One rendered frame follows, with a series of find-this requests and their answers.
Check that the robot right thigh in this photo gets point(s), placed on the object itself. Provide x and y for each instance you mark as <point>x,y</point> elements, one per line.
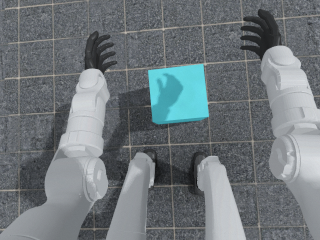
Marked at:
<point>222,219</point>

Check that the left robot upper arm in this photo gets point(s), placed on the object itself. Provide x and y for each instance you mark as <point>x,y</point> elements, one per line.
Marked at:
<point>72,187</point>

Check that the right robot upper arm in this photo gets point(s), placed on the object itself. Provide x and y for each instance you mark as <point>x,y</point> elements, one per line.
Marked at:
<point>295,159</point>

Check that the right robot hand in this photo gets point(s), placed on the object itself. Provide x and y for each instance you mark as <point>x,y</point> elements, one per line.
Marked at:
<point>268,32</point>

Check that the robot left forearm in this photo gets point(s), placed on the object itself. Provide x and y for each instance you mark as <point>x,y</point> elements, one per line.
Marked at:
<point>83,136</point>

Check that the left robot hand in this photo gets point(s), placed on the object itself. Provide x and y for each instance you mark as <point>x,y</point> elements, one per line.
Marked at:
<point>92,58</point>

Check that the robot right forearm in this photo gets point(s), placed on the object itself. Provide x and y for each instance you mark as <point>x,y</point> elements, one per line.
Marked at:
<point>289,94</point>

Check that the carton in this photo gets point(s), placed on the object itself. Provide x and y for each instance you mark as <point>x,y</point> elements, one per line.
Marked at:
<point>178,94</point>

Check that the robot left foot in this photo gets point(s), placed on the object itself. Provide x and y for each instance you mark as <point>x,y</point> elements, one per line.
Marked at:
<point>153,155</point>

